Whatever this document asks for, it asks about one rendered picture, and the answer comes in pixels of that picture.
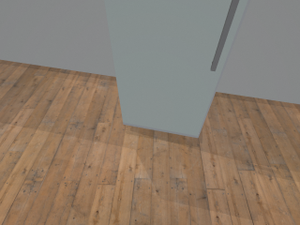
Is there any handle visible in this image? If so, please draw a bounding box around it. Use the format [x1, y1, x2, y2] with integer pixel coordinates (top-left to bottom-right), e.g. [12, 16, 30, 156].
[210, 0, 240, 71]

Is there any fridge door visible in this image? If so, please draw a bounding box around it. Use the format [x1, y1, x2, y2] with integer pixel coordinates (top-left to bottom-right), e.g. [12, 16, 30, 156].
[104, 0, 248, 136]

